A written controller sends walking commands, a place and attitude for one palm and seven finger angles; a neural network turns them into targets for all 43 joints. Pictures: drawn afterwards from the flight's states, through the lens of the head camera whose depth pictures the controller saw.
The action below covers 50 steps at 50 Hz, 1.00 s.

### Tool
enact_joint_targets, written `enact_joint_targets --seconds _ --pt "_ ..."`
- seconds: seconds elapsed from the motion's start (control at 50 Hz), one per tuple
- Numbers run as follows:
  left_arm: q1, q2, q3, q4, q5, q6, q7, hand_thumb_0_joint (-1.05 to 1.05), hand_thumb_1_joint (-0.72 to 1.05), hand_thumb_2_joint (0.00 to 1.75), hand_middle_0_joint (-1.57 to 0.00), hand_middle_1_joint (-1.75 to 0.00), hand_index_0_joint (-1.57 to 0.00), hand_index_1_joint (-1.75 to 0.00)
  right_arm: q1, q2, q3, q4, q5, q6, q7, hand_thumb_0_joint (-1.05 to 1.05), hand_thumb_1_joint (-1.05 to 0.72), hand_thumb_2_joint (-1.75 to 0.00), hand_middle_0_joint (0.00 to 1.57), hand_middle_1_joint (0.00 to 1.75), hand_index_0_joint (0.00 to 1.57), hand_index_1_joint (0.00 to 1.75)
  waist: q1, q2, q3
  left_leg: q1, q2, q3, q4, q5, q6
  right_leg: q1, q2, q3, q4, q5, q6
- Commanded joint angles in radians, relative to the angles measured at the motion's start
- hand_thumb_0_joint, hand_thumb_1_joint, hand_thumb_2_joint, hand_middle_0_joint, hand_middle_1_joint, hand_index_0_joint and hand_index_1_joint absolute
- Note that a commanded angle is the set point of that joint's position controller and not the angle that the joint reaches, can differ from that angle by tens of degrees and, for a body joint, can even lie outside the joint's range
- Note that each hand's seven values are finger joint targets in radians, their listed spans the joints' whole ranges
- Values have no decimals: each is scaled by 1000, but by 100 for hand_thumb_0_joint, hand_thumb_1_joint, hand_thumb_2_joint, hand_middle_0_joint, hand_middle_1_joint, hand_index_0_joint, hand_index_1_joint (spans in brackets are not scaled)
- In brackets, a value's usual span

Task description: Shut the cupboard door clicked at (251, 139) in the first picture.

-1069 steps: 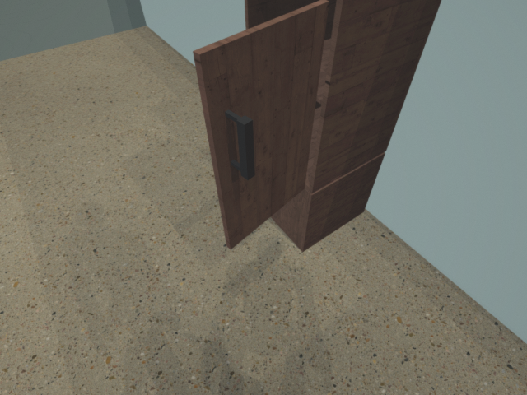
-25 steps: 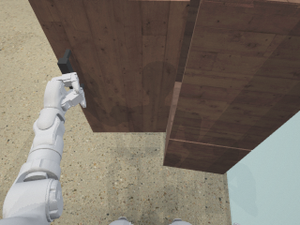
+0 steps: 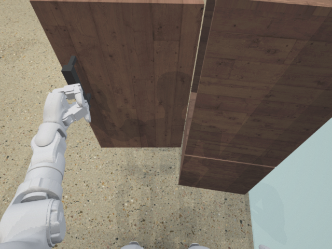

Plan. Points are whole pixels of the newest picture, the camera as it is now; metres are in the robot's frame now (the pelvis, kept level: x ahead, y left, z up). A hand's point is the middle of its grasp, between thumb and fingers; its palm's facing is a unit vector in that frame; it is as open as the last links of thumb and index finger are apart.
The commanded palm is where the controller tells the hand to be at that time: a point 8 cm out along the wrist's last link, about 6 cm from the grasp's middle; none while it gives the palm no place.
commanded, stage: push the door shut along its arc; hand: left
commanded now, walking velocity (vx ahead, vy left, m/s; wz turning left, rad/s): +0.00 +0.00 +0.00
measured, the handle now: (79, 85) +0.52 +0.23 +0.09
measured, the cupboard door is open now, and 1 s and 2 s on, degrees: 99 77 66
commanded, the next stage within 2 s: pull the fist back off the door in 1.62 s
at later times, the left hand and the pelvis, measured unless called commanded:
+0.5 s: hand (89, 88) +0.49 +0.20 +0.09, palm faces -0.10 -0.99 -0.01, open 3.2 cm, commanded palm +0.50 +0.23 +0.09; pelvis -0.01 +0.01 -0.02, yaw +0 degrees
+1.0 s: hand (103, 73) +0.55 +0.18 +0.09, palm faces -0.22 -0.98 -0.01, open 3.1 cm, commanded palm +0.57 +0.20 +0.09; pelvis +0.00 +0.02 -0.03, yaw -1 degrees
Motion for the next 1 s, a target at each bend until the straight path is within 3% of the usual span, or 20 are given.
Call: enact_joint_targets --seconds 0.0,0.04,0.12,0.22,0.24,0.28,0.34,0.42,0.48,0.5,0.54,0.62,0.64,0.7,0.76,0.8,0.84,0.88,0.92,0.98 --pt "-592 260 20 -185 -21 -78 -31 0 90 90 -130 -150 -130 -150 55 -161 -48 -67 3 -36 -22 0 -90 -90 20 30 20 30 -57 35 -303 158 -18 -68 -81 123 17 95 -2 90 -114 206 17" --pt "-637 277 22 -130 -22 -76 -47 0 90 90 -130 -150 -130 -150 56 -166 -43 -54 4 -40 -24 0 -90 -90 20 30 20 30 -67 37 -313 144 -17 -78 -70 125 16 79 -3 90 -103 203 15" --pt "-644 294 33 -74 -23 -67 -82 0 90 90 -130 -150 -130 -150 75 -172 -44 -53 1 -41 -19 0 -90 -90 20 30 20 30 -61 63 -394 158 -16 -84 -42 198 12 77 -2 84 -66 269 14" --pt "-746 343 35 5 -12 -54 -108 0 90 90 -130 -150 -130 -150 99 -187 -41 -38 2 -35 -23 0 -90 -90 20 30 20 30 -104 25 -351 89 -9 -92 -16 157 19 20 1 90 -63 226 20" --pt "-770 326 14 7 -10 -52 -115 0 90 90 -130 -150 -130 -150 102 -187 -40 -38 2 -36 -22 0 -90 -90 20 30 20 30 -109 66 -363 100 -10 -93 -13 156 17 0 2 90 -60 217 19" --pt "-783 340 22 23 -4 -48 -124 0 90 90 -130 -150 -130 -150 120 -192 -43 -33 -2 -36 -20 0 -90 -90 20 30 20 30 -111 92 -399 128 -6 -102 -2 179 14 -31 6 81 -47 214 15" --pt "-858 301 -26 40 6 -43 -135 0 90 90 -130 -150 -130 -150 141 -194 -41 -20 -6 -37 -18 0 -90 -90 20 30 20 30 -138 118 -402 163 1 -123 7 186 11 -105 11 65 -36 190 13" --pt "-916 321 -15 59 13 -36 -143 0 90 90 -130 -150 -130 -150 174 -205 -45 -4 -13 -38 -18 0 -90 -90 20 30 20 30 -152 130 -452 199 6 -138 27 219 11 -149 17 57 -26 190 11" --pt "-946 325 -23 80 20 -27 -148 0 90 90 -130 -150 -130 -150 191 -208 -44 2 -14 -37 -17 0 -90 -90 20 30 20 30 -163 133 -442 190 10 -145 26 201 10 -175 20 52 -28 162 10" --pt "-966 331 -15 89 17 -27 -146 0 90 90 -130 -150 -130 -150 200 -209 -41 7 -18 -39 -17 0 -90 -90 20 30 20 30 -167 143 -432 196 10 -150 29 210 11 -190 22 48 -25 162 7" --pt "-974 396 28 132 27 -14 -142 0 90 90 -130 -150 -130 -150 212 -218 -39 9 -18 -36 -19 0 -90 -90 20 30 20 30 -173 88 -417 139 11 -143 33 178 16 -176 23 53 -30 148 13" --pt "-1018 418 23 146 55 -17 -147 0 90 90 -130 -150 -130 -150 232 -217 -36 9 -23 -37 -17 0 -90 -90 20 30 20 30 -176 179 -454 175 13 -147 51 215 11 -216 25 51 -14 157 8" --pt "-1013 442 37 154 61 -15 -148 0 90 90 -130 -150 -130 -150 246 -221 -35 8 -26 -33 -17 0 -90 -90 20 30 20 30 -176 165 -458 180 17 -156 50 234 8 -218 28 45 -9 164 6" --pt "-1059 402 2 142 59 -14 -165 0 90 90 -130 -150 -130 -150 259 -218 -36 9 -32 -31 -15 0 -90 -90 20 30 20 30 -192 184 -480 208 17 -160 63 273 8 -239 32 39 -1 183 6" --pt "-1056 447 39 161 60 -2 -176 0 90 90 -130 -150 -130 -150 272 -226 -39 9 -33 -25 -16 0 -90 -90 20 30 20 30 -192 168 -498 216 22 -161 69 298 7 -237 35 38 -2 198 7" --pt "-1089 417 12 145 62 0 -179 0 90 90 -130 -150 -130 -150 276 -222 -39 13 -37 -24 -15 0 -90 -90 20 30 20 30 -200 200 -496 236 23 -165 77 320 5 -266 36 34 5 202 5" --pt "-1083 438 27 162 70 8 -178 0 90 90 -130 -150 -130 -150 282 -225 -40 17 -39 -18 -14 0 -90 -90 20 30 20 30 -197 199 -499 243 25 -168 83 333 2 -278 38 31 4 204 6" --pt "-1111 424 11 170 72 18 -180 0 90 90 -130 -150 -130 -150 287 -225 -39 19 -41 -18 -14 0 -90 -90 20 30 20 30 -213 178 -484 226 26 -166 84 323 6 -277 39 30 1 206 9" --pt "-1142 429 5 153 78 14 -184 0 90 90 -130 -150 -130 -150 286 -226 -41 25 -41 -18 -16 0 -90 -90 20 30 20 30 -216 222 -509 263 30 -172 94 360 1 -306 38 28 11 215 7" --pt "-1155 431 3 198 81 30 -189 0 90 90 -130 -150 -130 -150 293 -229 -38 29 -43 -17 -17 0 -90 -90 20 30 20 30 -228 188 -478 235 30 -175 100 346 4 -315 41 24 13 207 8"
